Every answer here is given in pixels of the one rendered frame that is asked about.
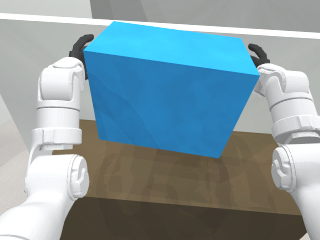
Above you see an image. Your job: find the pedestal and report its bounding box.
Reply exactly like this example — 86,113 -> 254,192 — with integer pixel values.
24,119 -> 307,240

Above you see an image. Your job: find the robot right forearm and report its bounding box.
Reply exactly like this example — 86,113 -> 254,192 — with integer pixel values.
253,63 -> 320,145

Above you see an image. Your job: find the left robot upper arm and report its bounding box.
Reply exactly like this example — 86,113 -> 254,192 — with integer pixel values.
0,154 -> 90,240

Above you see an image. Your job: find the right robot upper arm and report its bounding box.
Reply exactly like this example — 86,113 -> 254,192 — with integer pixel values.
271,143 -> 320,240

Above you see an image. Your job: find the robot left forearm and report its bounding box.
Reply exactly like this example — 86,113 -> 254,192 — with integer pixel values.
24,57 -> 85,196

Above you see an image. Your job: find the right robot hand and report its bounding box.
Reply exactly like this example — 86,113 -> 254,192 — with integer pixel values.
248,43 -> 270,68

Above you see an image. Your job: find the carton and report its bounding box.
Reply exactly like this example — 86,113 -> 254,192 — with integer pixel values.
83,21 -> 260,159

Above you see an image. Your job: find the left robot hand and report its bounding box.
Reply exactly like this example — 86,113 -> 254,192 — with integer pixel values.
69,34 -> 94,80

